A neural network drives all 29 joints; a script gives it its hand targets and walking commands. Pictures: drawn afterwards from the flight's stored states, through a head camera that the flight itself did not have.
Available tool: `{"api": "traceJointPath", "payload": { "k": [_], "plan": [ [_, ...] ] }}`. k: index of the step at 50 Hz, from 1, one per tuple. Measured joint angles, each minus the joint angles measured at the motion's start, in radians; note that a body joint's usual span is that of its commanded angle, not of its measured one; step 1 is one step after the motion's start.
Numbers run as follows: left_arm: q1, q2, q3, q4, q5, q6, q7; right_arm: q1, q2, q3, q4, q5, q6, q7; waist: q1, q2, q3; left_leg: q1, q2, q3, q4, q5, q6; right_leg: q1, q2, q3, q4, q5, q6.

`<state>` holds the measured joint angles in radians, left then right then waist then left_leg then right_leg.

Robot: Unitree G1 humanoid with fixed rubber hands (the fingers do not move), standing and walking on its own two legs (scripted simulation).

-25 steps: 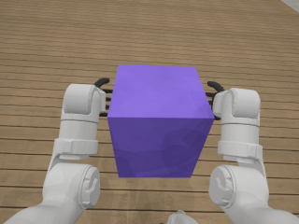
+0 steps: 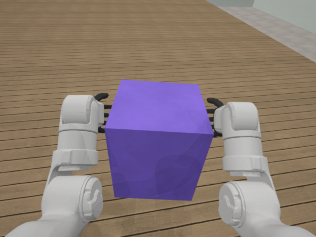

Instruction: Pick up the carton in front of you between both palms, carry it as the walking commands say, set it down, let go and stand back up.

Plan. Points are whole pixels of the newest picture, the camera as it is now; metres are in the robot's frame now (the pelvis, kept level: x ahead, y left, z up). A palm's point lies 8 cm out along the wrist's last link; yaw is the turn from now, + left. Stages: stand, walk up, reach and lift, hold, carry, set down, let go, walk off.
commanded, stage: carry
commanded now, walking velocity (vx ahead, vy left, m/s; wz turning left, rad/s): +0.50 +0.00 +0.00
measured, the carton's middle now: (156, 140) +0.37 +0.00 +0.09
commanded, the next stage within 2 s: none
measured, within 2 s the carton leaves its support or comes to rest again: neither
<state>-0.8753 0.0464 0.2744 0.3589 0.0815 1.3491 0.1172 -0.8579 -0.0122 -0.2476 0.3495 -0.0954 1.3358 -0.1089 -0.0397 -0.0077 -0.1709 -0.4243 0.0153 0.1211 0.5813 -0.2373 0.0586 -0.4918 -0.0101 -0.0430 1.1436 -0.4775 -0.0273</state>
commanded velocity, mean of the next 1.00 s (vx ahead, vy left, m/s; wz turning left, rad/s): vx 0.50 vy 0.00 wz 0.00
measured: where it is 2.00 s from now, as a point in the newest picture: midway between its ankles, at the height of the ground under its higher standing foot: (152, 133)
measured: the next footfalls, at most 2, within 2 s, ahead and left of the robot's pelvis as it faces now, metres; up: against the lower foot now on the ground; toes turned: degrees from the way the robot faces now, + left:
right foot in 0.28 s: +0.30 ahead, -0.14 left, +0.00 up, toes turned -9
left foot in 0.70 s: +0.54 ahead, +0.09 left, +0.00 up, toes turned +11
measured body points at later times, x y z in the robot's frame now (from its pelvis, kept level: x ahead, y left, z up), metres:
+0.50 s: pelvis +0.26 -0.04 +0.02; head +0.29 -0.06 +0.47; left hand +0.59 +0.12 +0.10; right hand +0.61 -0.19 +0.10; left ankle +0.27 +0.09 -0.67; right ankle +0.26 -0.13 -0.73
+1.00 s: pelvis +0.56 -0.01 +0.02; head +0.53 +0.00 +0.47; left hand +0.84 +0.13 +0.10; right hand +0.83 -0.17 +0.10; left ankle +0.50 +0.08 -0.73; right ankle +0.68 -0.16 -0.68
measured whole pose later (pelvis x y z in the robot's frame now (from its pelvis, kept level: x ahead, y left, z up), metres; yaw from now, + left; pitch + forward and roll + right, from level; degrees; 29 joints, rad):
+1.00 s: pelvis +0.56 -0.01 +0.02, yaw -1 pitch +4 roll -1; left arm -0.15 -0.13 0.10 -0.26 0.14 1.22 0.09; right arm -0.14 0.13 -0.10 -0.24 -0.12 1.20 -0.09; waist -0.03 -0.01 -0.18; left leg -0.10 0.03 0.20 0.26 -0.23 0.03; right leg -0.59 -0.12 -0.12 0.67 -0.15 0.03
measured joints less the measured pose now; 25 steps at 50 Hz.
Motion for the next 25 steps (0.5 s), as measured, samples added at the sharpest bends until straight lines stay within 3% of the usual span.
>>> {"api": "traceJointPath", "payload": {
  "k": [4,12,14,15,17,20,25],
  "plan": [
    [0.05,-0.013,-0.013,-0.005,0.007,-0.016,-0.001,0.078,0.011,0.019,-0.027,0.018,-0.019,-0.007,-0.013,-0.01,0.024,0.089,0.001,-0.006,-0.087,-0.006,-0.011,-0.122,-0.025,-0.005,-0.053,0.109,0.009],
    [0.132,-0.02,-0.039,-0.127,-0.018,-0.071,0.0,0.152,0.036,0.031,-0.145,0.021,-0.074,-0.02,0.019,-0.012,0.081,0.271,0.014,0.0,-0.204,-0.071,-0.055,-0.075,-0.055,-0.062,-0.585,0.334,0.026],
    [0.137,-0.024,-0.041,-0.144,-0.022,-0.084,0.001,0.16,0.038,0.03,-0.174,0.017,-0.079,-0.02,0.026,-0.011,0.084,0.292,0.023,-0.006,-0.152,-0.135,-0.074,0.004,-0.046,-0.102,-0.704,0.377,0.013],
    [0.137,-0.032,-0.042,-0.147,-0.02,-0.097,0.001,0.164,0.032,0.03,-0.187,0.019,-0.083,-0.02,0.029,0.001,0.084,0.279,0.037,-0.009,-0.082,-0.178,-0.08,0.026,-0.039,-0.116,-0.716,0.434,-0.011],
    [0.154,-0.061,-0.05,-0.151,-0.003,-0.129,0.001,0.184,0.016,0.022,-0.205,0.028,-0.097,-0.015,0.04,0.026,0.094,0.186,0.055,-0.042,0.157,-0.196,-0.078,0.027,-0.031,-0.136,-0.65,0.387,-0.035],
    [0.229,-0.097,-0.06,-0.2,0.017,-0.134,0.002,0.231,0.022,0.015,-0.228,0.029,-0.097,-0.008,0.042,0.017,0.108,0.021,0.024,-0.062,0.432,-0.215,-0.069,0.084,-0.042,-0.133,-0.674,0.319,-0.026],
    [0.394,-0.151,-0.047,-0.395,0.029,-0.128,0.001,0.343,0.078,0.035,-0.357,0.017,-0.102,-0.006,0.044,0.01,0.126,-0.114,0.037,-0.031,0.288,-0.125,-0.083,0.221,-0.047,-0.125,-0.798,0.304,-0.011]
  ]
}}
